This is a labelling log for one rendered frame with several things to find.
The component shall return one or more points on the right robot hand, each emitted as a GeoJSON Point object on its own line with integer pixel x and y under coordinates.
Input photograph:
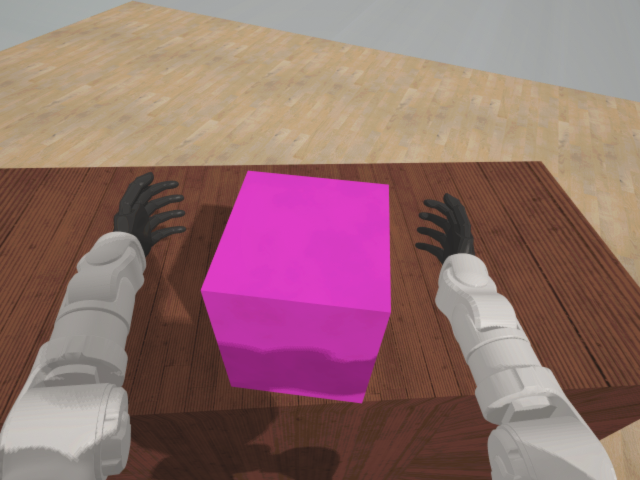
{"type": "Point", "coordinates": [457, 238]}

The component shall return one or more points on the robot left upper arm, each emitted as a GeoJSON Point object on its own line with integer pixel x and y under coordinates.
{"type": "Point", "coordinates": [77, 432]}

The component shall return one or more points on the robot right forearm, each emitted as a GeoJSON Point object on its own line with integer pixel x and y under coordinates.
{"type": "Point", "coordinates": [511, 384]}

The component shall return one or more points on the robot right upper arm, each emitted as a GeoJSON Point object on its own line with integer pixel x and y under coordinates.
{"type": "Point", "coordinates": [557, 448]}

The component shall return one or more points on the left robot hand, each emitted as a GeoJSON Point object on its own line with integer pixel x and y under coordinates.
{"type": "Point", "coordinates": [134, 211]}

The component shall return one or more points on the carton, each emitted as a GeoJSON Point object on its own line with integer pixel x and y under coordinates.
{"type": "Point", "coordinates": [298, 292]}

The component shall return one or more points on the pedestal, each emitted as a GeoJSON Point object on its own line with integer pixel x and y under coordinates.
{"type": "Point", "coordinates": [420, 418]}

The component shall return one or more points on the robot left forearm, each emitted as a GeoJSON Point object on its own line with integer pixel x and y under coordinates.
{"type": "Point", "coordinates": [87, 345]}

